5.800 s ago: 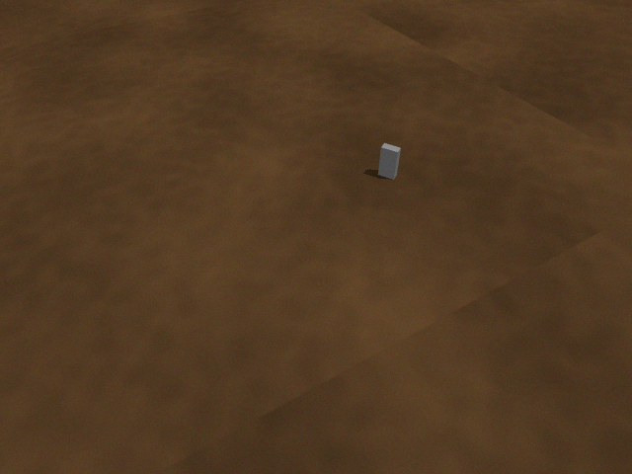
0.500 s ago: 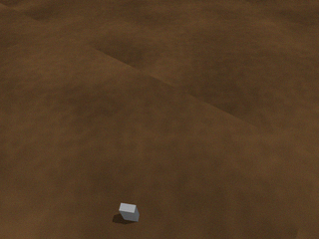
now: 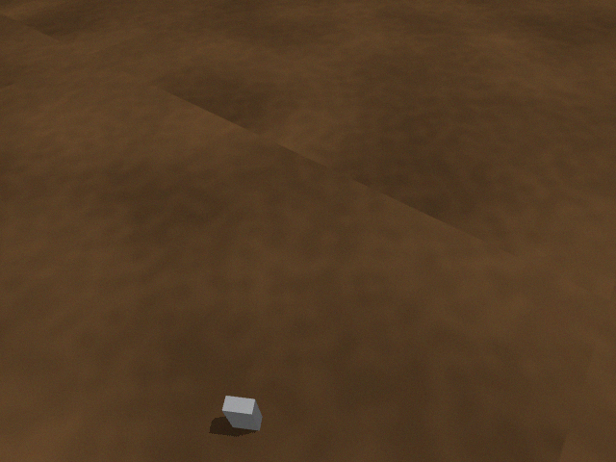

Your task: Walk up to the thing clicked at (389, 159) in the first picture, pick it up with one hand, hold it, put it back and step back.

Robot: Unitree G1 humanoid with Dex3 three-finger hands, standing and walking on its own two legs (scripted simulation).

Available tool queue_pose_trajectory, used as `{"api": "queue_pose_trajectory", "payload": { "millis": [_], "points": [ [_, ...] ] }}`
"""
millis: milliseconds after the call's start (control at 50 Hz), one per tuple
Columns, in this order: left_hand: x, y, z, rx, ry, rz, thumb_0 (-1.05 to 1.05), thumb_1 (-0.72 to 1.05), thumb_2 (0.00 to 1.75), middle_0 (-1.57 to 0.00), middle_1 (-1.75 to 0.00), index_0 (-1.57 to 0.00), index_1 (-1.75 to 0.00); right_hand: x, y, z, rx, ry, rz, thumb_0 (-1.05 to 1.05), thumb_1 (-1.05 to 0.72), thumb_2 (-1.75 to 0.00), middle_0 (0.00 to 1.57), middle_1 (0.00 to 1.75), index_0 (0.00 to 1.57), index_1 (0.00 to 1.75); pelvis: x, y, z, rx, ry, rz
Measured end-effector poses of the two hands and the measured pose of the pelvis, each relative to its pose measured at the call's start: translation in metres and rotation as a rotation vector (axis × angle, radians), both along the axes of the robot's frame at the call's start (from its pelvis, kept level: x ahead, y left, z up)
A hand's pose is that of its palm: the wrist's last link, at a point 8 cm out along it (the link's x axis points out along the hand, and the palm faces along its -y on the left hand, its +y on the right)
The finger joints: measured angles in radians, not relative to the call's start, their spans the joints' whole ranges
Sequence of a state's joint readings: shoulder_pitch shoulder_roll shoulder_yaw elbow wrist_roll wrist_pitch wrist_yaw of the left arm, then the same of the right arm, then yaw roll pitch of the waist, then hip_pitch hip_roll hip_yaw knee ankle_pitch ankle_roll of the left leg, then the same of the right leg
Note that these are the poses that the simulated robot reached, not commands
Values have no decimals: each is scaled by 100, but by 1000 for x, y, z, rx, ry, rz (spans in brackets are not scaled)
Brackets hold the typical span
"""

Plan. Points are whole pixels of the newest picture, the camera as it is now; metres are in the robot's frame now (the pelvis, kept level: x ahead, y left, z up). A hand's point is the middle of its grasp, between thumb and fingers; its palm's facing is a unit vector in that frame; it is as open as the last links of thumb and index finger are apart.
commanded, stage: walk up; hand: left
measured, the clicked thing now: (243, 413) +0.40 +0.23 -0.70
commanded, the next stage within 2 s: stand in 0.24 s
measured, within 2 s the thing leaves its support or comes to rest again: neither
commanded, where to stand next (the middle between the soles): +0.06 +0.01 m, yaw +2 degrees
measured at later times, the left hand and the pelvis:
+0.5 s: hand out of the picture +0.09 +0.25 -0.16, palm faces -0.02 -0.94 -0.33, open 7.4 cm; pelvis +0.02 +0.00 +0.00, yaw +1 degrees
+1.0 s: hand out of the picture +0.11 +0.25 -0.15, palm faces -0.01 -0.94 -0.35, open 7.4 cm; pelvis +0.03 +0.00 +0.00, yaw +1 degrees
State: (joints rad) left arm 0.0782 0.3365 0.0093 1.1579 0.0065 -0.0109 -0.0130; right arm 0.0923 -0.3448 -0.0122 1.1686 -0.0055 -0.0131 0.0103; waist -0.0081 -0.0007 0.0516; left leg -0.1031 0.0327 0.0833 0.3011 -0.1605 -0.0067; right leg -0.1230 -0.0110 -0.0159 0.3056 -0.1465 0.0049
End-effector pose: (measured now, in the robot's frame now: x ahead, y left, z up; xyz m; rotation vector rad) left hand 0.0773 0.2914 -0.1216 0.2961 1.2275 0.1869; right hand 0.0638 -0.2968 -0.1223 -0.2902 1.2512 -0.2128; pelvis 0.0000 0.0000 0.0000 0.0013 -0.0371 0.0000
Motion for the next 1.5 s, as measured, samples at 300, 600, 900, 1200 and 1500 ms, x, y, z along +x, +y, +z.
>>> {"api": "queue_pose_trajectory", "payload": {
  "millis": [300,600,900,1200,1500],
  "points": [
    [3,1,1,8,5,-4,1,90,90,-20,-30,-20,-30,8,1,-1,5,-1,10,1,-91,-90,20,30,20,30,5,-1,0,1,8,4],
    [11,2,0,13,15,-3,1,90,90,-20,-30,-20,-30,25,-2,2,-9,3,23,0,-91,-90,20,30,20,30,20,-2,0,-1,21,13],
    [25,3,4,23,-11,1,1,90,90,-20,-30,-20,-30,43,-1,2,-4,-21,38,0,-91,-90,20,30,20,30,29,-4,0,-1,18,18],
    [21,0,3,23,0,9,1,90,90,-20,-30,-20,-30,43,-4,1,-4,-13,40,0,-91,-90,20,30,20,30,30,-6,1,-1,16,21],
    [13,-1,4,24,-5,12,1,90,90,-20,-30,-20,-30,36,-7,3,-8,-21,40,0,-91,-90,20,30,20,30,24,-8,1,-1,6,22]
  ]
}}
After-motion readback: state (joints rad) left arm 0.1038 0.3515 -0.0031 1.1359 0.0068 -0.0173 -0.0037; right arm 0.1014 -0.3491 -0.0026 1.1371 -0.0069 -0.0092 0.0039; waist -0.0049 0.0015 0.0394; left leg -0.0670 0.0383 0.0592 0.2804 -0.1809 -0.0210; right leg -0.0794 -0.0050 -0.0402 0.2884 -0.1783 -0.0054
